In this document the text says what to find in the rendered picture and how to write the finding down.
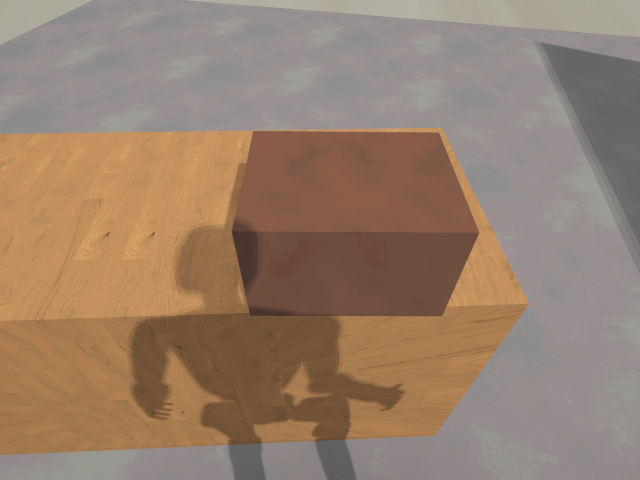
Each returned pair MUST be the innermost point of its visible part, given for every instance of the carton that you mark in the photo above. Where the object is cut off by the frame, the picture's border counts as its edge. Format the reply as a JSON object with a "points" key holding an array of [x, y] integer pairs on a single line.
{"points": [[350, 224]]}

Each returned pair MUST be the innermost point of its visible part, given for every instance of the pedestal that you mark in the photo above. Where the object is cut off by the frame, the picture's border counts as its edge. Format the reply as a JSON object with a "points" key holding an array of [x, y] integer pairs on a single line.
{"points": [[124, 322]]}

